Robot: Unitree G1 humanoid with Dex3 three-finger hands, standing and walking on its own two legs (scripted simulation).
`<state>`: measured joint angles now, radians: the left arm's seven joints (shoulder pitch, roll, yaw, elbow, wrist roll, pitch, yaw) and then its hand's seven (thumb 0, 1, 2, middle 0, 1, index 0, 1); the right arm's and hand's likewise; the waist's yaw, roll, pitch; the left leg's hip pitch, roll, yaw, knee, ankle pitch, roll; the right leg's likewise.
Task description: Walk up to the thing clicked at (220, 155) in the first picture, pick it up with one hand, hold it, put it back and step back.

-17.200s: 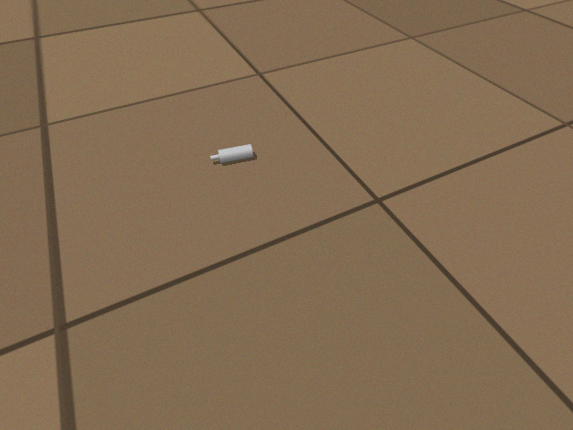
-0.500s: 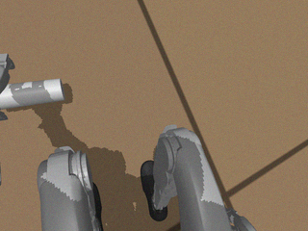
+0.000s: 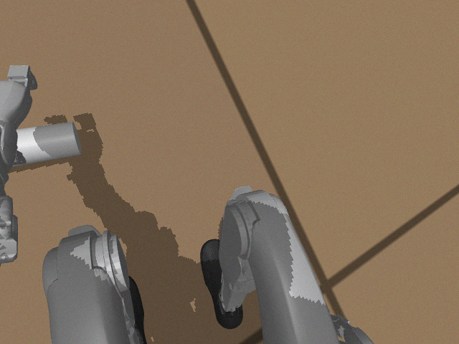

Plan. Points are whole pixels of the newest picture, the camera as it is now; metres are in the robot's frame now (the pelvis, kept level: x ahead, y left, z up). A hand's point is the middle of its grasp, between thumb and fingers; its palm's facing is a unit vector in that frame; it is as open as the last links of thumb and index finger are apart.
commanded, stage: approach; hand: left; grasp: from above
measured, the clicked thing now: (15, 148) +0.50 +0.29 -0.30
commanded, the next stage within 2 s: close in in 0.34 s
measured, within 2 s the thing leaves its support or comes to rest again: neither
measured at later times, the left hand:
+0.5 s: hand out of the picture +0.48 +0.30 -0.18, palm faces -0.48 -0.05 -0.88, open 13.9 cm
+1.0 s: hand (17, 146) +0.48 +0.27 -0.24, palm faces -0.48 -0.08 -0.88, open 14.2 cm
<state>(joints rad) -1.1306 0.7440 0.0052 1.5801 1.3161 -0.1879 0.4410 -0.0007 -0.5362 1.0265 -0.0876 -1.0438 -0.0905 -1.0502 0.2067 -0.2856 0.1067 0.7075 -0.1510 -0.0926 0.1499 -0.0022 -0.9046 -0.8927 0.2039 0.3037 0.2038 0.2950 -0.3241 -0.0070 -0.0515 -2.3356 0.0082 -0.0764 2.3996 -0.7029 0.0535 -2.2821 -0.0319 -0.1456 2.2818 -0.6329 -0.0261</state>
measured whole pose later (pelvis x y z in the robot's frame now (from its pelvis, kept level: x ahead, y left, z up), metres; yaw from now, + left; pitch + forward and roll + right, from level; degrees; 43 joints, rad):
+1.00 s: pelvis +0.00 +0.00 -0.02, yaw -2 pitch +33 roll -11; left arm -1.13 0.91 0.12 1.70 1.35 -0.22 0.51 0.00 -0.54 1.04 -0.08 -0.97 -0.07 -1.00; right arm 0.22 -0.33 0.20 0.65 -0.20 -0.15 0.19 0.00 -0.90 -0.89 0.20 0.30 0.20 0.29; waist -0.39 -0.06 0.08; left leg -2.37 0.02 -0.12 2.49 -0.71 0.05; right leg -2.31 -0.02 -0.18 2.34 -0.61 -0.03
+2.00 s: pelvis +0.00 +0.00 -0.03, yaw -6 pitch +30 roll -14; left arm -1.14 1.03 0.11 1.75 1.33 -0.22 0.59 0.00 -0.30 0.94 -0.21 -0.98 -0.23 -0.98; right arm 0.16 -0.35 0.30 0.62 -0.24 -0.24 0.27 0.00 -0.90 -0.90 0.20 0.30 0.20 0.29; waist -0.42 -0.12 0.17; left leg -2.36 0.03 -0.19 2.54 -0.74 0.05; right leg -2.27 0.00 -0.24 2.34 -0.61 -0.01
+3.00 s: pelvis +0.00 +0.01 -0.02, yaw -7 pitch +30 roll -15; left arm -1.14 1.03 0.08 1.74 1.30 -0.21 0.58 0.00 0.01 0.57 -0.57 -0.71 -0.59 -0.69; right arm 0.16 -0.36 0.31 0.60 -0.23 -0.25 0.27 0.00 -0.90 -0.90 0.20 0.30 0.20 0.29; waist -0.41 -0.12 0.18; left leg -2.35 0.03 -0.20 2.54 -0.74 0.05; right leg -2.26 0.01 -0.25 2.32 -0.60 -0.01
